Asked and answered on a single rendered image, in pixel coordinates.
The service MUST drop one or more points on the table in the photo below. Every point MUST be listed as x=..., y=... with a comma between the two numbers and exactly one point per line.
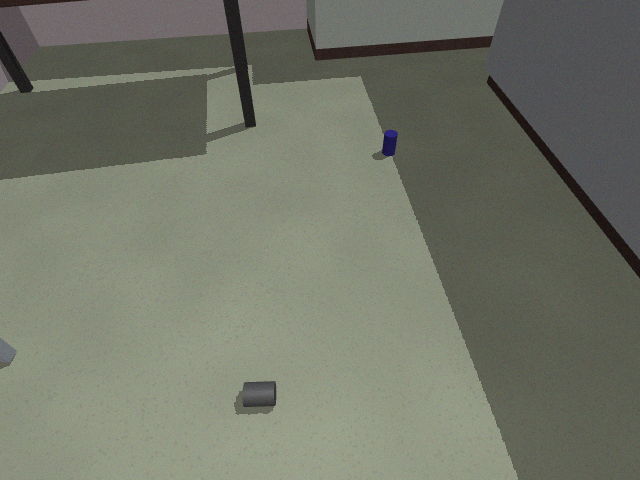
x=236, y=38

